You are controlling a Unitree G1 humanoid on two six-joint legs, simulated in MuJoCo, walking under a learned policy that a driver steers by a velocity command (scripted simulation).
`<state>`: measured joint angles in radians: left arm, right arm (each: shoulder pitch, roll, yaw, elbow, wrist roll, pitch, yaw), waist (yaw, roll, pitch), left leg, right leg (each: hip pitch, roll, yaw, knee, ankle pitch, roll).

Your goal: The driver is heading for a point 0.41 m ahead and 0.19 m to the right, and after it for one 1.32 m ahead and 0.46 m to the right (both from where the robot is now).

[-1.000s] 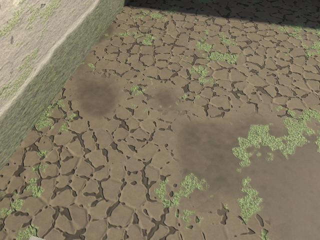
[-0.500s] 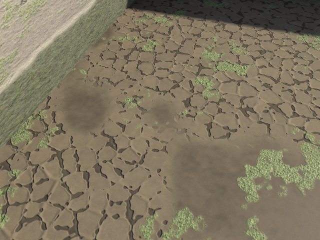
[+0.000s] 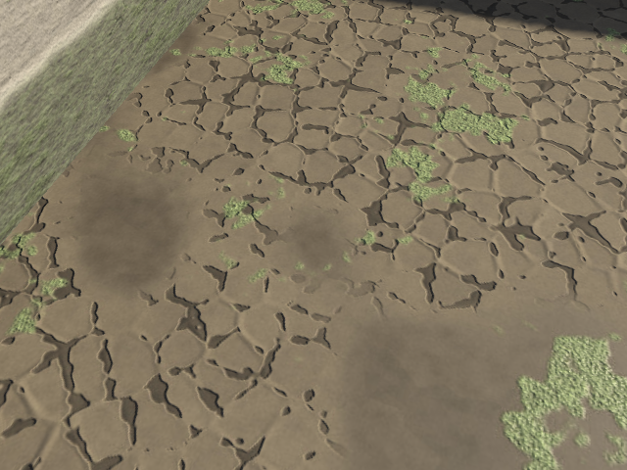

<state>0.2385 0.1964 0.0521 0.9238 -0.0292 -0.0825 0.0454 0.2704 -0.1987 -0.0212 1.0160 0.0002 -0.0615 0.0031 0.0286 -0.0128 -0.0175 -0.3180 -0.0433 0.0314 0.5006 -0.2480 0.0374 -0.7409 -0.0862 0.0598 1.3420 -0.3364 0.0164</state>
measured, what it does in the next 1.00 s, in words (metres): walks ahead, turning right: right foot, then left foot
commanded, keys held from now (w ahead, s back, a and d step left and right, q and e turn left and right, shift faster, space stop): w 0.02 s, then w+e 0.30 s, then e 0.66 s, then no key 0.02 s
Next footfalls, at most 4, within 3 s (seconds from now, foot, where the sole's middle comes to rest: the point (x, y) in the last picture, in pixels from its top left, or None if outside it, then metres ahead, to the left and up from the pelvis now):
0.22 right None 0.30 -0.16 -0.77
0.70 left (364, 442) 0.54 -0.05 -0.77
1.12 right None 0.36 -0.26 -0.77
1.46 left None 0.48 -0.04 -0.77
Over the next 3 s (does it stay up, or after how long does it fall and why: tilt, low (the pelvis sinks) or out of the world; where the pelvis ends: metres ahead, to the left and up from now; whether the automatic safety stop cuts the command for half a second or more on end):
stays up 0.42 -0.18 0.00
